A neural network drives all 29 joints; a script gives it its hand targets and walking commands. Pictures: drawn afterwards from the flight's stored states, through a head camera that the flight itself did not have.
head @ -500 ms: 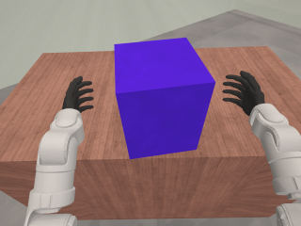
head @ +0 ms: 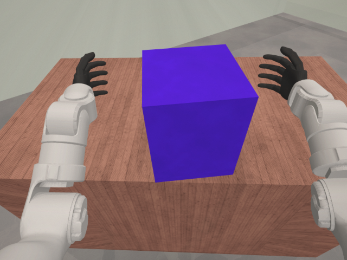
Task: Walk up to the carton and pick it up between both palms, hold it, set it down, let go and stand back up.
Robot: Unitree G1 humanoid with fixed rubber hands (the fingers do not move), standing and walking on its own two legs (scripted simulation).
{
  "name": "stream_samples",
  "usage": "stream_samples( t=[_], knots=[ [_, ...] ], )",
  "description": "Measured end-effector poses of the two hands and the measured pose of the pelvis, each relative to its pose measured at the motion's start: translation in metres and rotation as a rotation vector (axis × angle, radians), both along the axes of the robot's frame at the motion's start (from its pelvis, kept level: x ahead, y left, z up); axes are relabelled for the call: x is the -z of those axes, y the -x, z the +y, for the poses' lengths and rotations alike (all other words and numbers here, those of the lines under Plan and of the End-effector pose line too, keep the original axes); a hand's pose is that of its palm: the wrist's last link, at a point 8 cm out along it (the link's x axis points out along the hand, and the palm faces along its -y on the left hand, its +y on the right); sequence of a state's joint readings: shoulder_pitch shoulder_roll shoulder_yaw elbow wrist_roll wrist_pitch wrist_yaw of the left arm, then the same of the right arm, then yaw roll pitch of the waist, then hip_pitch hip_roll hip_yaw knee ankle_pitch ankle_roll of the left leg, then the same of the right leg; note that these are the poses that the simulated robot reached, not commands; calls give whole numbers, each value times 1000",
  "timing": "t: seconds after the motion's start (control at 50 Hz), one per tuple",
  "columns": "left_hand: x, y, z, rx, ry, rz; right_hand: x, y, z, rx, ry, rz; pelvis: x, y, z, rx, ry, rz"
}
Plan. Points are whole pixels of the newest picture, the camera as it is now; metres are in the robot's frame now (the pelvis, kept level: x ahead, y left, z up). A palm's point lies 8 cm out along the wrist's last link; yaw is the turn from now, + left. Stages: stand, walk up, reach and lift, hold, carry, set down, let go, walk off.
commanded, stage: reach and lift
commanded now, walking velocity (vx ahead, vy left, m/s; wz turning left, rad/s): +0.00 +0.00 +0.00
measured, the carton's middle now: (189, 115) +0.47 +0.02 +0.09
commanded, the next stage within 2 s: none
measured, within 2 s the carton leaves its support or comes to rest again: neither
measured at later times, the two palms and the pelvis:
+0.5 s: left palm (84, 66) +0.42 +0.24 +0.26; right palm (282, 60) +0.47 -0.17 +0.25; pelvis +0.01 +0.00 +0.00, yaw +0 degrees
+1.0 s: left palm (106, 94) +0.43 +0.22 +0.17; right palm (276, 76) +0.49 -0.18 +0.20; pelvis +0.02 +0.00 +0.00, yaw +0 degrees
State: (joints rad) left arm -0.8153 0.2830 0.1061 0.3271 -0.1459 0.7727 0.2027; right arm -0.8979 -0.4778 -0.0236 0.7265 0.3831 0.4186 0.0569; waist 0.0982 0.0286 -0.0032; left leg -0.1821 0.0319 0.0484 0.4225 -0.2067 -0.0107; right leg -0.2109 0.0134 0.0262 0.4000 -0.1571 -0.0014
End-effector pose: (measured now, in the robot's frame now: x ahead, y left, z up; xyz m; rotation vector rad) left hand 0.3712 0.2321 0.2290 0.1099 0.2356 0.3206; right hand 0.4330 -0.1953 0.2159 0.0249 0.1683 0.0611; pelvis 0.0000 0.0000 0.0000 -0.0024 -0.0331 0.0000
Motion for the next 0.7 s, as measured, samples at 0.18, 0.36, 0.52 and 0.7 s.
stream_samples(
  t=[0.18, 0.36, 0.52, 0.7],
  knots=[
    [-16, -18, 1, -13, 23, -2, -17, -17, 11, -13, -27, 16, 0, -2, 0, 0, 0, 3],
    [-23, -34, 7, -31, 54, 1, -34, -32, 21, -23, -48, 15, 0, -7, 1, 0, 2, 21],
    [-27, -48, 9, -37, 64, 11, -31, -43, 21, -20, -59, 38, 0, -13, 2, 0, 2, 41],
    [-11, -57, 4, -15, 86, 29, -18, -50, 20, -2, -64, 67, -1, -17, 3, 0, 4, 56]
  ],
)
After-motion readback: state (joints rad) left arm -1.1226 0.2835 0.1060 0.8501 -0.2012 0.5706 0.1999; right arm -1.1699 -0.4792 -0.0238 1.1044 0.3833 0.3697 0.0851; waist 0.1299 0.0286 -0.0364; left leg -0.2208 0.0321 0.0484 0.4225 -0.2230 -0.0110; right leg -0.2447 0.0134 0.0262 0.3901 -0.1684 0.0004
